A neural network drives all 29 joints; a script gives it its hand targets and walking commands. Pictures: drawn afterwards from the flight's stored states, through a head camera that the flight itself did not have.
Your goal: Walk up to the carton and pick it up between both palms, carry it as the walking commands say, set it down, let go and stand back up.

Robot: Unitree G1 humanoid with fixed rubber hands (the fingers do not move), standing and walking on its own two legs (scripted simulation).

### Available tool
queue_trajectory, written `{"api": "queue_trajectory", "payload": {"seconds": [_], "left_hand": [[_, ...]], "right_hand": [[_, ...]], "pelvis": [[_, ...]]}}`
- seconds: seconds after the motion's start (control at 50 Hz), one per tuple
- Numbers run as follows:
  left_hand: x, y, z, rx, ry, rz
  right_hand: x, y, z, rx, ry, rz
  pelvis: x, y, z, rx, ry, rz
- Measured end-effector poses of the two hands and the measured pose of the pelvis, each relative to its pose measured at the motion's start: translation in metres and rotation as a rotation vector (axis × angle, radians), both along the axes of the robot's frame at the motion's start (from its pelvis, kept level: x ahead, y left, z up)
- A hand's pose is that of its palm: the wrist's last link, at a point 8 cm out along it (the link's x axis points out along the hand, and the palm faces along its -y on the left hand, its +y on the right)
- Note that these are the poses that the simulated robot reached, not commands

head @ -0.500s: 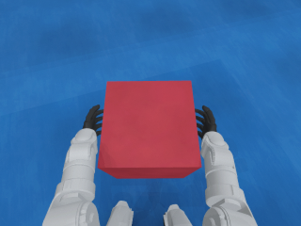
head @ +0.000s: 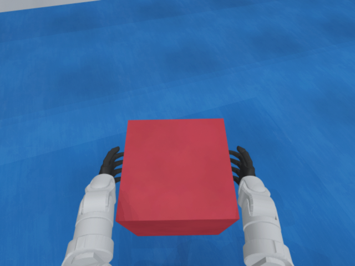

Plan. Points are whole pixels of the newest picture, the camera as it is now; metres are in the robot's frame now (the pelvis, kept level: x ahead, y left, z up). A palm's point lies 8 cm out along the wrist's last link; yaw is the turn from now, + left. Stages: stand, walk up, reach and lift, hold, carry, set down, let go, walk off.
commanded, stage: reach and lift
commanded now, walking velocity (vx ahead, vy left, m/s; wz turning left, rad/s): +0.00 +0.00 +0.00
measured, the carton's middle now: (177, 182) +0.36 +0.00 -0.10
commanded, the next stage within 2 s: hold in 1.90 s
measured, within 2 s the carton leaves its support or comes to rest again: neither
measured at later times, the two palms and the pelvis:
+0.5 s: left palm (103, 173) +0.33 +0.16 +0.04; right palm (262, 176) +0.31 -0.17 +0.05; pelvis +0.01 +0.00 +0.03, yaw +0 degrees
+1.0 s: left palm (96, 172) +0.31 +0.16 +0.08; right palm (274, 172) +0.30 -0.17 +0.10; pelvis +0.02 +0.00 +0.04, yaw +0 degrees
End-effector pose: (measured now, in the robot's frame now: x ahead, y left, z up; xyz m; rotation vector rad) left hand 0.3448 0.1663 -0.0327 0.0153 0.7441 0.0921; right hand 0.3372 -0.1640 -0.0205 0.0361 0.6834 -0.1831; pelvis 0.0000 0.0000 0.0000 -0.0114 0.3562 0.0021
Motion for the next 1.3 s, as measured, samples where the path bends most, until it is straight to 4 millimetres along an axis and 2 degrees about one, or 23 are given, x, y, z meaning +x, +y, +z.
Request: {"api": "queue_trajectory", "payload": {"seconds": [0.4,0.82,1.0,1.3], "left_hand": [[-0.015,-0.006,0.056,0.005,-0.025,-0.016],[-0.03,-0.009,0.105,0.0,-0.073,-0.002],[-0.036,-0.009,0.113,-0.009,-0.072,-0.001],[-0.043,-0.004,0.109,-0.002,-0.055,0.041]], "right_hand": [[-0.019,-0.005,0.057,-0.007,-0.024,-0.007],[-0.03,-0.009,0.107,-0.003,-0.074,0.0],[-0.036,-0.009,0.117,-0.001,-0.073,-0.006],[-0.03,-0.004,0.111,0.003,-0.056,0.039]], "pelvis": [[0.01,0.0,0.025,0.007,-0.206,0.001],[0.017,-0.005,0.037,0.011,-0.401,0.005],[0.017,-0.003,0.039,0.011,-0.449,0.005],[0.014,-0.005,0.038,0.013,-0.451,0.004]]}}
